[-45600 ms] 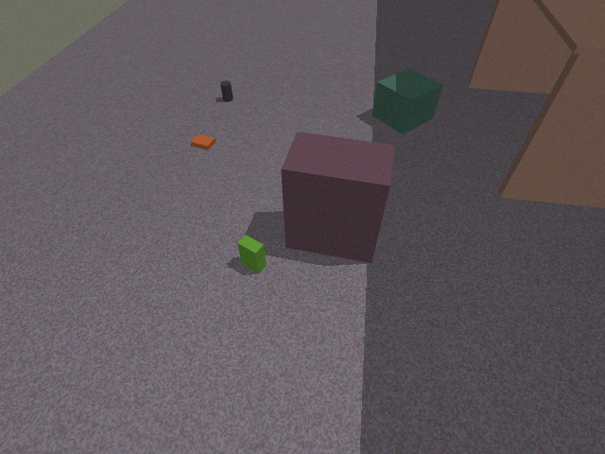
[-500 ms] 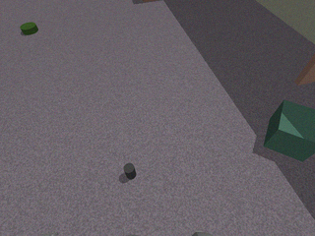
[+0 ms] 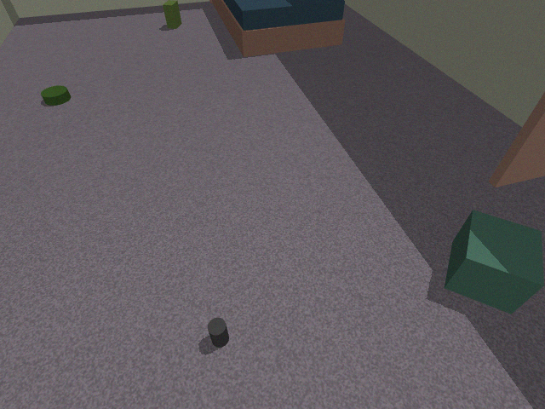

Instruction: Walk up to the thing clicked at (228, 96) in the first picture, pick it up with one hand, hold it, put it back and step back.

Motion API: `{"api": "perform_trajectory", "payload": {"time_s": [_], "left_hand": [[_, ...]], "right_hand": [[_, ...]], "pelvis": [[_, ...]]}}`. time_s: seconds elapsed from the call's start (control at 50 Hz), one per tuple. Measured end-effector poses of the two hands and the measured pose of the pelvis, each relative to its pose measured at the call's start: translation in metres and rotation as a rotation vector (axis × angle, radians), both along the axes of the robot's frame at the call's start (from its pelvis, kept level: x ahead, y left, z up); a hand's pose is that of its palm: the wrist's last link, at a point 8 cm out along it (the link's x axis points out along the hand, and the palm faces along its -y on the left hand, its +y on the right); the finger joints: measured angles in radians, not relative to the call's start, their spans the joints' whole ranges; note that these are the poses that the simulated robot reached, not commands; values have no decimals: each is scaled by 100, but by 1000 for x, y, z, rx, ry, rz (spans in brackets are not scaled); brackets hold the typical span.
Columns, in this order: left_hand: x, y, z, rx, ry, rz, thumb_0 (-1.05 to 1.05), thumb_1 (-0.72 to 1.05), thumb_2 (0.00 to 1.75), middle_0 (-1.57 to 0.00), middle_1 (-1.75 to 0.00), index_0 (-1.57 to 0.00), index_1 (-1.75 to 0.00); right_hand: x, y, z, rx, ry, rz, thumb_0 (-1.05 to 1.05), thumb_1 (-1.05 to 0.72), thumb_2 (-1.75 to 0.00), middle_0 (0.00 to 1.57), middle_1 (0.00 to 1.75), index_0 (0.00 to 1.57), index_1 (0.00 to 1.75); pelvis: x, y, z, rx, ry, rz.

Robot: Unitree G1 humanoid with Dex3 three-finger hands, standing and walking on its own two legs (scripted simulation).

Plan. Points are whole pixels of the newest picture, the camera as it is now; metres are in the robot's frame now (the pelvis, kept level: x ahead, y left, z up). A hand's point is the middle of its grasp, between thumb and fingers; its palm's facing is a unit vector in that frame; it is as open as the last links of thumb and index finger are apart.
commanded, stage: walk up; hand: left
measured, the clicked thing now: (218, 332) +0.53 +0.23 -0.71
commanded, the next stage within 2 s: stand in 0.56 s
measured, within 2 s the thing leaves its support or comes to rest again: neither
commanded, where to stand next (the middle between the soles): +0.13 +0.00 m, yaw -2 degrees
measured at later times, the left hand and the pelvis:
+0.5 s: hand out of the picture +0.12 +0.26 -0.14, palm faces -0.05 -0.93 -0.36, open 7.4 cm; pelvis +0.02 +0.00 +0.01, yaw -2 degrees
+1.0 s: hand out of the picture +0.10 +0.24 -0.14, palm faces -0.06 -0.94 -0.34, open 7.4 cm; pelvis +0.01 -0.01 +0.02, yaw -1 degrees
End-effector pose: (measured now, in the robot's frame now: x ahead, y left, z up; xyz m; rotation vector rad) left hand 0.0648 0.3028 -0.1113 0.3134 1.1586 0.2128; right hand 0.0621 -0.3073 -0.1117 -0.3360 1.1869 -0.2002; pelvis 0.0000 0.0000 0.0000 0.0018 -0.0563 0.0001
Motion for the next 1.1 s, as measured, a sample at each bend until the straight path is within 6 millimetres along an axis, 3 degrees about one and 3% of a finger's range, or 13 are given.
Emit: {"api": "perform_trajectory", "payload": {"time_s": [0.32, 0.58, 0.78, 1.1], "left_hand": [[40, -1, 9, 11, 11, -34, 1, 90, 90, -20, -30, -20, -30], [55, -5, 10, 10, 18, -61, 1, 90, 90, -20, -30, -20, -30], [50, -13, 8, -8, 33, -58, 1, 90, 90, -20, -30, -20, -30], [18, -20, 6, -7, 70, -37, 1, 90, 90, -20, -30, -20, -30]], "right_hand": [[40, 10, 8, 25, -31, -35, 1, -90, -90, 20, 30, 20, 30], [28, 6, 8, 22, 1, -78, 1, -90, -90, 20, 30, 20, 30], [14, 7, 8, 24, 39, -77, 1, -90, -90, 20, 30, 20, 30], [8, -2, 7, 32, 42, -57, 1, -90, -90, 20, 30, 20, 30]], "pelvis": [[17, 3, 10, 1, 6, -23], [21, 4, 13, 3, 4, -40], [14, -1, 15, 5, 5, -28], [5, -11, 16, 2, 8, -21]]}}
